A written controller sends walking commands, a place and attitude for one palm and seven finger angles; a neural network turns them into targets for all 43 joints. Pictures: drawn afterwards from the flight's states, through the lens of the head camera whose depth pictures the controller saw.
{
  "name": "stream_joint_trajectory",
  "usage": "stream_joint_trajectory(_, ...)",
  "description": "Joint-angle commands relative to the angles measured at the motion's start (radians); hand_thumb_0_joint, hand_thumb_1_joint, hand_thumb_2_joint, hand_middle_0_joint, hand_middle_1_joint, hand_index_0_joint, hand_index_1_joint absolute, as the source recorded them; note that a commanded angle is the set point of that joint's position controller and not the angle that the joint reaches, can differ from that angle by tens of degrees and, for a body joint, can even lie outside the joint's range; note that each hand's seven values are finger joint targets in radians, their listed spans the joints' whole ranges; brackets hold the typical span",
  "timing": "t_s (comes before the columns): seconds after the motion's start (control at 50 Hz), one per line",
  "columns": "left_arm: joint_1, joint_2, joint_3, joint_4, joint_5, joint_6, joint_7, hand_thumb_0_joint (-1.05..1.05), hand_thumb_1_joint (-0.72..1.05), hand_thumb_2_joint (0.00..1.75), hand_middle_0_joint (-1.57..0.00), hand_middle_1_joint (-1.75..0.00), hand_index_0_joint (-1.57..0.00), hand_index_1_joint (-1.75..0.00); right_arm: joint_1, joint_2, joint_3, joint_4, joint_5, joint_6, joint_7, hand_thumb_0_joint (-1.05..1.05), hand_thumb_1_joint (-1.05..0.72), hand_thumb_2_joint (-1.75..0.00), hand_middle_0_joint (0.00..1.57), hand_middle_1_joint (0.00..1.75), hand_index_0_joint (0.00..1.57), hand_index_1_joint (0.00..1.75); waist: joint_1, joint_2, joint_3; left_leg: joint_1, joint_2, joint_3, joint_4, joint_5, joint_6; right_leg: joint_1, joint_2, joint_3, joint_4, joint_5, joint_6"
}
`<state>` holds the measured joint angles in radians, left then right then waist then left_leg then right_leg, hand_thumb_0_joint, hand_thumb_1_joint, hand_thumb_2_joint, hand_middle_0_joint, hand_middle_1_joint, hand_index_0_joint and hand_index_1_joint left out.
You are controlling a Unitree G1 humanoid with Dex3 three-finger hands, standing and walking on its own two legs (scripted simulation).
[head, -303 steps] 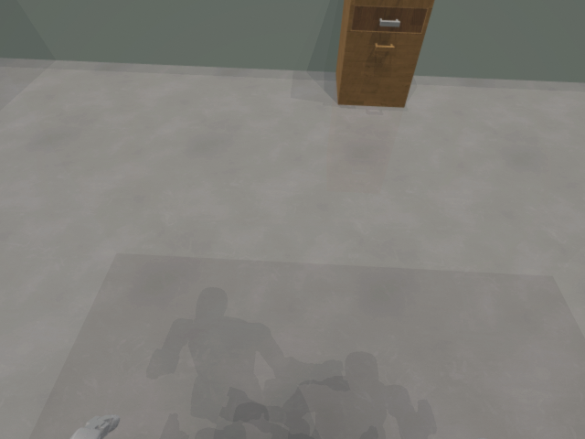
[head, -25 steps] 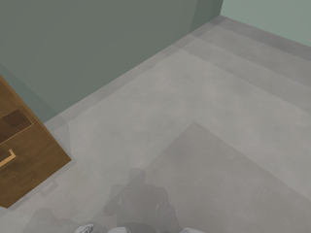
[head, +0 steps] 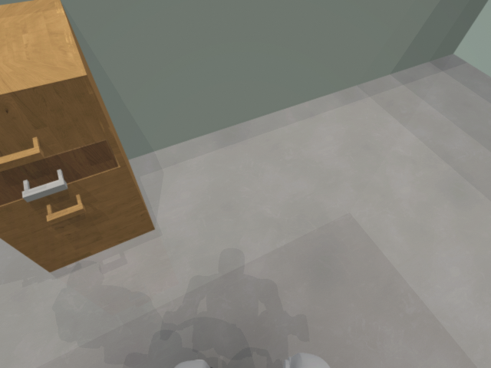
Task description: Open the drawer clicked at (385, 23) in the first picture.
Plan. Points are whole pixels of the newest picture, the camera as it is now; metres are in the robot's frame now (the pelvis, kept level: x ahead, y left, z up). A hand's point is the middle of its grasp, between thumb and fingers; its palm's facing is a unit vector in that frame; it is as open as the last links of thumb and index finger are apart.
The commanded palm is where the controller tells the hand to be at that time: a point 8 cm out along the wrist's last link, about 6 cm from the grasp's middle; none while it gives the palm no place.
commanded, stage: turn to face it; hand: left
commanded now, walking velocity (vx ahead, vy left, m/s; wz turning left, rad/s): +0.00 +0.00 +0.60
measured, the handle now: (44, 184) +0.56 +0.59 -0.24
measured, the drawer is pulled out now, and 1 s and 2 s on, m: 0.00 0.00 0.00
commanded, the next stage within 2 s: take the last steps up to it in 0.58 s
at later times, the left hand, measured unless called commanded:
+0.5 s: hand out of the picture +0.02 +0.13 -0.13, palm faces +0.29 -0.91 -0.29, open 7.4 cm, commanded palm none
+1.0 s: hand out of the picture -0.09 +0.16 -0.16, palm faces +0.44 -0.87 -0.23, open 7.4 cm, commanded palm none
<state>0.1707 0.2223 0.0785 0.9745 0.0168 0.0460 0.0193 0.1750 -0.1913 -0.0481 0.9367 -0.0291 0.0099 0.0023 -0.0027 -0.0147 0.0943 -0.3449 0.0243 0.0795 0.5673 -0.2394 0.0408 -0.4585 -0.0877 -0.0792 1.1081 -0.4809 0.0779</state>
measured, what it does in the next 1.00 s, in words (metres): steps on the spot, turning left: right foot, then left foot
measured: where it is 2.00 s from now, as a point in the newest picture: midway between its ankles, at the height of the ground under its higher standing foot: (205, 350)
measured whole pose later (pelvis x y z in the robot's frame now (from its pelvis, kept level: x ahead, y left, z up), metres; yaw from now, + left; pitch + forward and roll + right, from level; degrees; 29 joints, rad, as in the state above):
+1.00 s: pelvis -0.03 -0.03 +0.01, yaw +24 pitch -1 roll +0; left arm 0.27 0.23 0.05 1.03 0.03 0.03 -0.01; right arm 0.26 -0.18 -0.03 1.00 -0.02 -0.02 -0.01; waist 0.02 -0.02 0.02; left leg -0.09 -0.03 0.05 0.36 -0.25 0.05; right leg -0.46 -0.11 -0.07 0.99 -0.35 0.06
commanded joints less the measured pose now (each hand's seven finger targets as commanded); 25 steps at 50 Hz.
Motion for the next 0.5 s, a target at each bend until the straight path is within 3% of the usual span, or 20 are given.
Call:
stream_joint_trajectory(0.0,-0.012,0.063,0.012,-0.102,-0.007,-0.026,-0.001,0.00,0.90,0.90,-0.20,-0.30,-0.20,-0.30,0.068,-0.211,-0.055,-0.049,0.007,-0.012,-0.019,0.00,-0.90,-0.90,0.20,0.30,0.20,0.30,-0.030,0.131,-0.217,0.285,0.233,-0.275,-0.185,0.517,0.123,-0.077,-0.004,0.063,-0.056,0.047,0.016)
stream_joint_trajectory(0.06,-0.043,0.064,0.009,-0.124,-0.009,-0.022,0.003,0.00,0.90,0.90,-0.20,-0.30,-0.20,-0.30,0.074,-0.224,-0.064,-0.050,0.005,-0.002,-0.014,0.00,-0.90,-0.90,0.20,0.30,0.20,0.30,-0.041,0.131,-0.197,0.260,0.232,-0.317,-0.194,0.464,0.135,-0.049,0.011,0.063,-0.139,0.032,0.021)
stream_joint_trajectory(0.12,-0.043,0.068,0.006,-0.139,-0.010,-0.022,0.005,0.00,0.90,0.90,-0.20,-0.30,-0.20,-0.30,0.054,-0.232,-0.070,-0.059,0.003,0.008,-0.008,0.00,-0.90,-0.90,0.20,0.30,0.20,0.30,-0.038,0.179,-0.182,0.211,0.213,-0.349,-0.187,0.427,0.131,0.019,0.031,0.057,-0.261,0.026,0.017)
stream_joint_trajectory(0.16,-0.001,0.072,0.004,-0.137,-0.016,-0.026,0.007,0.00,0.90,0.90,-0.20,-0.30,-0.20,-0.30,0.014,-0.237,-0.074,-0.075,0.002,0.016,-0.005,0.00,-0.90,-0.90,0.20,0.30,0.20,0.30,-0.018,0.205,-0.178,0.145,0.195,-0.367,-0.166,0.413,0.117,0.118,0.052,0.044,-0.386,0.053,0.009)
stream_joint_trajectory(0.2,0.079,0.090,0.010,-0.120,-0.017,-0.035,0.009,0.00,0.90,0.90,-0.20,-0.30,-0.20,-0.30,-0.025,-0.233,-0.079,-0.089,0.008,0.022,-0.002,0.00,-0.90,-0.90,0.20,0.30,0.20,0.30,0.025,0.167,-0.187,0.049,0.146,-0.354,-0.105,0.322,0.070,0.280,0.063,0.023,-0.602,0.213,0.004)
stream_joint_trajectory(0.22,0.120,0.138,0.017,-0.115,-0.009,-0.045,0.014,0.00,0.90,0.90,-0.20,-0.30,-0.20,-0.30,-0.029,-0.200,-0.075,-0.099,0.017,0.023,0.003,0.00,-0.90,-0.90,0.20,0.30,0.20,0.30,0.047,0.068,-0.193,-0.071,0.084,-0.317,-0.021,0.171,0.017,0.415,-0.005,0.083,-0.746,0.279,-0.011)
stream_joint_trajectory(0.24,0.133,0.242,0.036,-0.122,0.012,-0.055,0.022,0.00,0.90,0.90,-0.20,-0.30,-0.20,-0.30,-0.011,-0.116,-0.061,-0.118,0.023,0.025,0.008,0.00,-0.90,-0.90,0.20,0.30,0.20,0.30,0.055,-0.257,-0.168,-0.263,-0.067,-0.134,0.215,-0.187,-0.076,0.490,-0.291,0.365,-0.863,0.283,-0.102)
stream_joint_trajectory(0.26,0.107,0.278,0.033,-0.144,0.008,-0.047,0.023,0.00,0.90,0.90,-0.20,-0.30,-0.20,-0.30,-0.044,-0.144,-0.067,-0.135,0.013,0.029,0.007,0.00,-0.90,-0.90,0.20,0.30,0.20,0.30,0.059,-0.298,-0.135,-0.258,-0.065,-0.133,0.433,-0.363,-0.083,0.323,-0.429,0.465,-0.870,0.346,-0.196)
stream_joint_trajectory(0.28,0.048,0.237,0.025,-0.160,0.008,-0.048,0.023,0.00,0.90,0.90,-0.20,-0.30,-0.20,-0.30,-0.021,-0.167,-0.073,-0.120,0.008,0.039,0.012,0.00,-0.90,-0.90,0.20,0.30,0.20,0.30,0.026,-0.190,-0.107,-0.230,-0.037,-0.170,0.570,-0.298,-0.073,0.214,-0.385,0.386,-0.878,0.227,-0.220)
stream_joint_trajectory(0.3,-0.021,0.198,0.020,-0.170,0.004,-0.051,0.023,0.00,0.90,0.90,-0.20,-0.30,-0.20,-0.30,-0.012,-0.157,-0.076,-0.095,0.004,0.051,0.017,0.00,-0.90,-0.90,0.20,0.30,0.20,0.30,-0.004,-0.210,-0.053,-0.232,-0.017,-0.170,0.632,-0.238,-0.076,0.152,-0.325,0.327,-0.895,0.154,-0.188)
stream_joint_trajectory(0.32,-0.060,0.178,0.013,-0.182,0.004,-0.047,0.024,0.00,0.90,0.90,-0.20,-0.30,-0.20,-0.30,0.012,-0.150,-0.075,-0.078,0.003,0.054,0.021,0.00,-0.90,-0.90,0.20,0.30,0.20,0.30,-0.030,-0.173,-0.033,-0.230,-0.006,-0.148,0.669,-0.191,-0.083,0.150,-0.283,0.267,-0.870,0.199,-0.167)
stream_joint_trajectory(0.34,-0.074,0.151,0.002,-0.185,0.003,-0.051,0.020,0.00,0.90,0.90,-0.20,-0.30,-0.20,-0.30,0.031,-0.144,-0.070,-0.064,0.001,0.055,0.024,0.00,-0.90,-0.90,0.20,0.30,0.20,0.30,-0.040,-0.164,-0.017,-0.226,0.002,-0.126,0.686,-0.135,-0.093,0.161,-0.235,0.168,-0.838,0.285,-0.155)
stream_joint_trajectory(0.38,-0.020,0.139,-0.004,-0.170,0.003,-0.058,0.017,0.00,0.90,0.90,-0.20,-0.30,-0.20,-0.30,0.039,-0.132,-0.062,-0.053,0.005,0.054,0.024,0.00,-0.90,-0.90,0.20,0.30,0.20,0.30,-0.025,-0.172,-0.047,-0.231,-0.005,-0.104,0.666,-0.103,-0.108,0.238,-0.208,0.095,-0.806,0.402,-0.155)
stream_joint_trajectory(0.48,0.101,0.167,0.003,-0.120,0.010,-0.057,0.020,0.00,0.90,0.90,-0.20,-0.30,-0.20,-0.30,-0.053,-0.126,-0.045,-0.072,0.011,0.052,0.019,0.00,-0.90,-0.90,0.20,0.30,0.20,0.30,0.036,-0.157,-0.084,-0.186,0.010,-0.063,0.469,-0.178,-0.123,0.354,-0.255,0.086,-0.775,0.551,-0.201)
